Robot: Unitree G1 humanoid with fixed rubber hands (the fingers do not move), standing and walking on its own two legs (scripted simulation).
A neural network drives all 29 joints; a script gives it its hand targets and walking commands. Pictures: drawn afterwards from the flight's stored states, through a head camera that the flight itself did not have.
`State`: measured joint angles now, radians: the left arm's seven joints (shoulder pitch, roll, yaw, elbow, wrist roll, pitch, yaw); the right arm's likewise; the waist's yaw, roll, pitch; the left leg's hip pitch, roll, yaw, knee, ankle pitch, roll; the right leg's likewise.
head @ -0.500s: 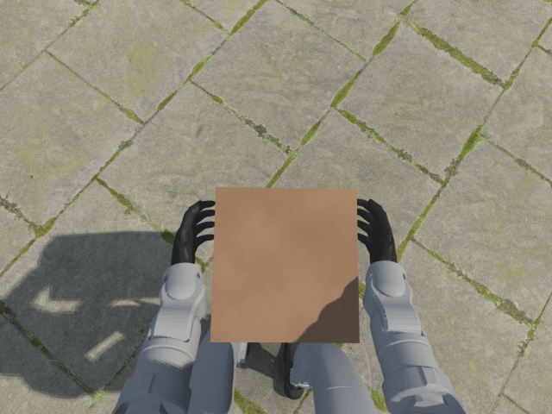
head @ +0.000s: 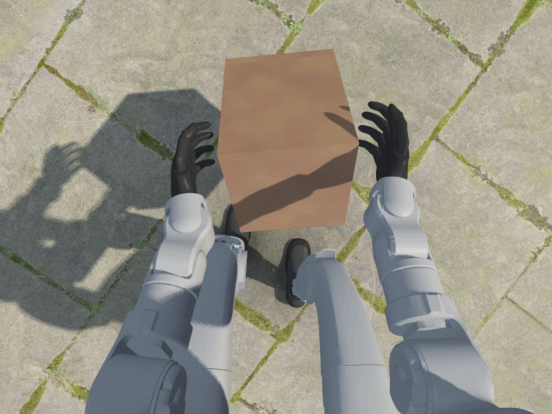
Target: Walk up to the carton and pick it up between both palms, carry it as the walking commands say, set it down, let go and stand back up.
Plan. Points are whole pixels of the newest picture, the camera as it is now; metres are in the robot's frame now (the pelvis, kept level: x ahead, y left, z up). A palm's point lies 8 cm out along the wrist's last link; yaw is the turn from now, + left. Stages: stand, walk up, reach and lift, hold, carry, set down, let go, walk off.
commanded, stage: set down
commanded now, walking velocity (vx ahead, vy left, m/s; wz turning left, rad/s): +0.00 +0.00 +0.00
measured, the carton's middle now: (285, 142) +0.43 -0.01 -0.34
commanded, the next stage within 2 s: none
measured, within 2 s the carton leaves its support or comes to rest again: neither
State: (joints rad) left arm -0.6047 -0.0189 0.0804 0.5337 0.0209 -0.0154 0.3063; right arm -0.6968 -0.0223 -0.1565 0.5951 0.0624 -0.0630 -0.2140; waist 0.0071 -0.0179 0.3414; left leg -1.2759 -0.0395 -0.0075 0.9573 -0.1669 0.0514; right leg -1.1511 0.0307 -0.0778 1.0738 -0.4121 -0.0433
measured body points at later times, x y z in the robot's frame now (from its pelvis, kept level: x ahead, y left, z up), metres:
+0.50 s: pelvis -0.08 +0.02 -0.12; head +0.24 +0.04 +0.19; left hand +0.43 +0.14 -0.24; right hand +0.45 -0.14 -0.22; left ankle +0.14 +0.09 -0.64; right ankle +0.04 -0.10 -0.64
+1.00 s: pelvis -0.06 +0.00 -0.19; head +0.28 +0.00 +0.08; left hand +0.46 +0.13 -0.35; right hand +0.48 -0.16 -0.33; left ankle +0.14 +0.09 -0.64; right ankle +0.04 -0.10 -0.64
